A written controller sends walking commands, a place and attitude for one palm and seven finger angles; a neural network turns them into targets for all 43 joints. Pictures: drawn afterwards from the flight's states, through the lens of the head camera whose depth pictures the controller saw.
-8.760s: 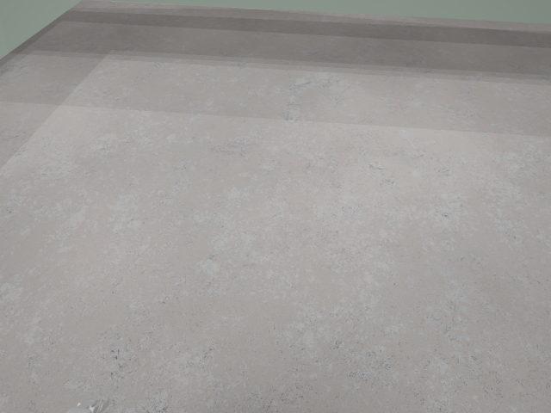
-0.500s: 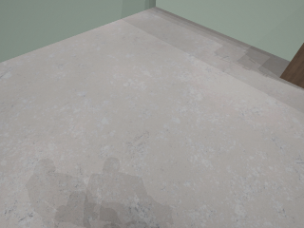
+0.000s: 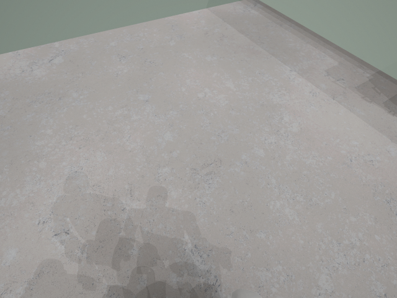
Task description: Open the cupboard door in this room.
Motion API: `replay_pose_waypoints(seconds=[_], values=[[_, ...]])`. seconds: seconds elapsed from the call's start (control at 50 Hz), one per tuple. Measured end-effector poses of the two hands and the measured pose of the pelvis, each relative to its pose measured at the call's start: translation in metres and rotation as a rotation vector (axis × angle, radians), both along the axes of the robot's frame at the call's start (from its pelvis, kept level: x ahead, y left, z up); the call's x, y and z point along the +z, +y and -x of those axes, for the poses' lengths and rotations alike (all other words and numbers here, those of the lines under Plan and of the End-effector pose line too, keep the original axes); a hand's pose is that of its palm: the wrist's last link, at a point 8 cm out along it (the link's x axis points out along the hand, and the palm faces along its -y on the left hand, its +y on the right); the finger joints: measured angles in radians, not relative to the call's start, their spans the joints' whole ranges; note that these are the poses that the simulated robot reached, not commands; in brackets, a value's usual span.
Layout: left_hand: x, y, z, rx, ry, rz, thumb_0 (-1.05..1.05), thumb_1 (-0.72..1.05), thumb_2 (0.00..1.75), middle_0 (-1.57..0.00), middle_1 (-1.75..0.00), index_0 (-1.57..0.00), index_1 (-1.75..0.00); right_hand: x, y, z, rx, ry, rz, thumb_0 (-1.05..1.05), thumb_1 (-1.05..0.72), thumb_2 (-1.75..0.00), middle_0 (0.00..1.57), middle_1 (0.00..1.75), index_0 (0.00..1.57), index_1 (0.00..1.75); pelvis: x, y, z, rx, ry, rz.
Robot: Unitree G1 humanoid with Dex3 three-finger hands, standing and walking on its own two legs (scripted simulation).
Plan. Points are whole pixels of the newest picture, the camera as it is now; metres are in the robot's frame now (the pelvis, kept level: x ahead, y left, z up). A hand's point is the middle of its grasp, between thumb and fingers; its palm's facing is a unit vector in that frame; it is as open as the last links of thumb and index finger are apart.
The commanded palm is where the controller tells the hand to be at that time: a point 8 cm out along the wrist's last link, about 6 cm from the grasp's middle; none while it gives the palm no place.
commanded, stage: turn or walk to find it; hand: left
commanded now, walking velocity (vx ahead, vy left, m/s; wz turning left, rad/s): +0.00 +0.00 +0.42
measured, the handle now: out of the picture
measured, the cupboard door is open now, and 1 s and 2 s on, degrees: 0 0 0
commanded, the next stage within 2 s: none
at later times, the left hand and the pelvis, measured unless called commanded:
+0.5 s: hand out of the picture +0.00 +0.15 -0.15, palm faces +0.23 -0.94 -0.24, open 7.4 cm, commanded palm none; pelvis -0.02 -0.04 +0.01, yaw +13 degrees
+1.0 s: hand out of the picture -0.07 +0.24 -0.16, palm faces +0.44 -0.87 -0.24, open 7.4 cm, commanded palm none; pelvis -0.06 +0.01 +0.01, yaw +25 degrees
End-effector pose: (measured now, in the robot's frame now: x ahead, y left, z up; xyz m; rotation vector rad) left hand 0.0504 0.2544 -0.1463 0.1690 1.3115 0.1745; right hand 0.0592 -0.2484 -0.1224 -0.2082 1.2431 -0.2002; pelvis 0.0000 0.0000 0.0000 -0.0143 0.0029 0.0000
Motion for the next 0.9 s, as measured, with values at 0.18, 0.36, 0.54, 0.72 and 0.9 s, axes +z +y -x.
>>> replay_pose_waypoints(seconds=[0.18, 0.36, 0.54, 0.72, 0.9], values=[[0.024, -0.005, -0.011, 0.024, -0.102, -0.044, 0.01, 0.91, 0.90, -0.20, -0.30, -0.19, -0.30, -0.008, -0.001, 0.007, 0.041, 0.021, -0.053, 0.01, -0.91, -0.89, 0.20, 0.30, 0.21, 0.30, 0.006, -0.011, 0.009, 0.070, 0.012, -0.005], [0.034, -0.043, 0.019, 0.088, -0.159, -0.070, 0.01, 0.90, 0.90, -0.20, -0.30, -0.20, -0.30, -0.026, -0.034, 0.002, 0.098, 0.051, -0.085, 0.01, -0.91, -0.89, 0.20, 0.29, 0.21, 0.30, 0.001, -0.040, 0.020, 0.158, -0.004, -0.033], [0.024, -0.054, 0.083, 0.214, -0.067, -0.029, 0.01, 0.91, 0.90, -0.20, -0.30, -0.20, -0.30, -0.014, -0.037, -0.017, 0.205, 0.087, -0.033, 0.01, -0.91, -0.89, 0.20, 0.29, 0.20, 0.30, 0.005, -0.039, 0.026, 0.252, -0.004, -0.035], [-0.009, -0.016, 0.164, 0.360, 0.052, 0.009, 0.01, 0.90, 0.90, -0.20, -0.30, -0.20, -0.30, -0.004, 0.024, -0.064, 0.375, -0.020, 0.017, 0.01, -0.91, -0.89, 0.20, 0.29, 0.20, 0.29, -0.009, -0.005, 0.043, 0.332, -0.003, -0.017], [0.009, 0.016, 0.171, 0.410, 0.007, -0.014, 0.01, 0.91, 0.90, -0.20, -0.30, -0.19, -0.30, 0.017, 0.067, -0.066, 0.449, -0.075, -0.006, 0.01, -0.91, -0.89, 0.20, 0.29, 0.21, 0.30, 0.009, 0.009, 0.054, 0.390, -0.010, 0.017]])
